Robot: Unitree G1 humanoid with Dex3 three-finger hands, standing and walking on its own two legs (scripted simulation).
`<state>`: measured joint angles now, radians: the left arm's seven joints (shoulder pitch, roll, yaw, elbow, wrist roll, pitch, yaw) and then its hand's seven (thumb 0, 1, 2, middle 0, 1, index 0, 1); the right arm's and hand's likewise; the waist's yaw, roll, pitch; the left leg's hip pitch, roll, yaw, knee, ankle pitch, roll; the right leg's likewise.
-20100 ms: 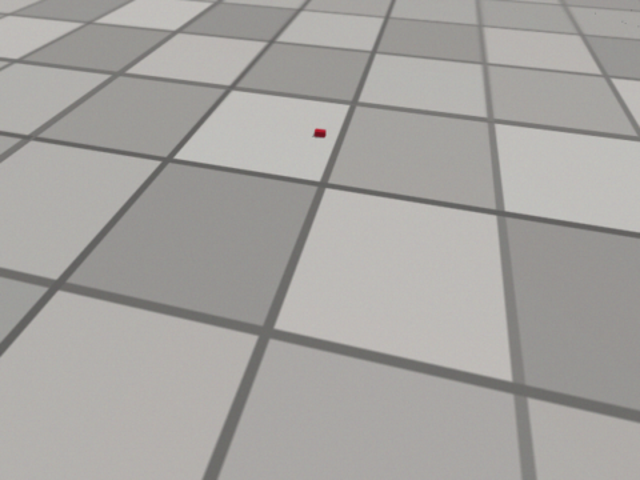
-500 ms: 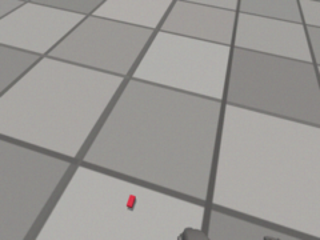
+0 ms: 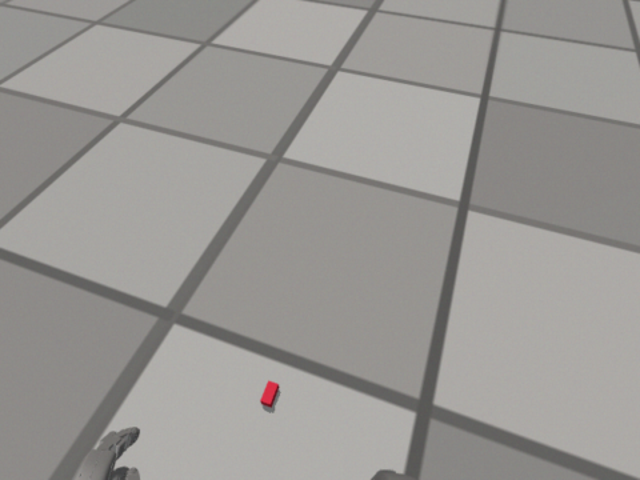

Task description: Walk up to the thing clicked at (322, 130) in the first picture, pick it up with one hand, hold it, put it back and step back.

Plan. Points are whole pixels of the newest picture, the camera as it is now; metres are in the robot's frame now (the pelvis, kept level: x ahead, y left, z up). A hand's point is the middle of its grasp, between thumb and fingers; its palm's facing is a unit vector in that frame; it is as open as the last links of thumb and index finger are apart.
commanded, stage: walk up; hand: left
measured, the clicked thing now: (269, 394) +0.45 +0.17 -0.74
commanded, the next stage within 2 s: none
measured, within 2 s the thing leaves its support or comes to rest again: neither
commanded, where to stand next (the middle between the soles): +0.03 -0.01 m, yaw -8 degrees
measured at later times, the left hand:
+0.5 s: hand out of the picture +0.04 +0.28 -0.13, palm faces -0.04 -0.92 -0.38, open 7.4 cm
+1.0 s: hand out of the picture +0.15 +0.27 -0.13, palm faces -0.14 -0.91 -0.39, open 7.4 cm
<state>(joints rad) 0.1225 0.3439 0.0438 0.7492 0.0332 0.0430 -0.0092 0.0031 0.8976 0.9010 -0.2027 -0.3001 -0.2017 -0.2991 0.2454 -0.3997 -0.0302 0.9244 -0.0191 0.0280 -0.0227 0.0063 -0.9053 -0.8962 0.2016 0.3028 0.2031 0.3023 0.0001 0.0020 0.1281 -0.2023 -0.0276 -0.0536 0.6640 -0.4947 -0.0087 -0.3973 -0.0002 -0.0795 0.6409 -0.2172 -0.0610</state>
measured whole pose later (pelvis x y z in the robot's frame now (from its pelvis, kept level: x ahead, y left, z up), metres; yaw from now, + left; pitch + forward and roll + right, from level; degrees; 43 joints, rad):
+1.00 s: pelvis +0.00 +0.03 +0.02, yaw -5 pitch -2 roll +1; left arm 0.05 0.38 -0.01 1.01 -0.01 0.00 0.03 0.00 0.90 0.90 -0.20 -0.30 -0.20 -0.30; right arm 0.11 -0.36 -0.07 0.99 -0.02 0.04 0.02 0.01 -0.90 -0.90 0.20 0.30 0.20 0.30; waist -0.04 -0.01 0.12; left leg -0.10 -0.04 0.06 0.47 -0.33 0.04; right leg -0.27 -0.02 0.09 0.53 -0.21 0.03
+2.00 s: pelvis -0.04 -0.01 +0.01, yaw -8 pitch -5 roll -1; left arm 0.32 0.38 0.04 0.86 0.00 -0.07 0.02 0.00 0.90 0.90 -0.21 -0.30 -0.20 -0.30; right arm 0.29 -0.42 -0.07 0.82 -0.03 0.04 0.04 0.01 -0.91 -0.90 0.20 0.30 0.20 0.30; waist 0.01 0.13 0.13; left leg -0.52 -0.04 -0.18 1.07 -0.35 -0.01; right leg -0.16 -0.02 -0.04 0.55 -0.31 0.00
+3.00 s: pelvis -0.09 -0.01 +0.00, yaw -7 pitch -3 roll +0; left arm 0.26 0.40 0.06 0.95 0.03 -0.03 -0.02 0.01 0.90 0.90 -0.20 -0.30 -0.20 -0.30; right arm 0.29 -0.39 -0.04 0.96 -0.02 0.00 0.01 0.01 -0.90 -0.90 0.20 0.30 0.21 0.30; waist -0.01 0.01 0.06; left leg -0.33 0.02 -0.10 0.69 -0.39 0.01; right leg -0.25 0.04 -0.04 0.63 -0.32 -0.06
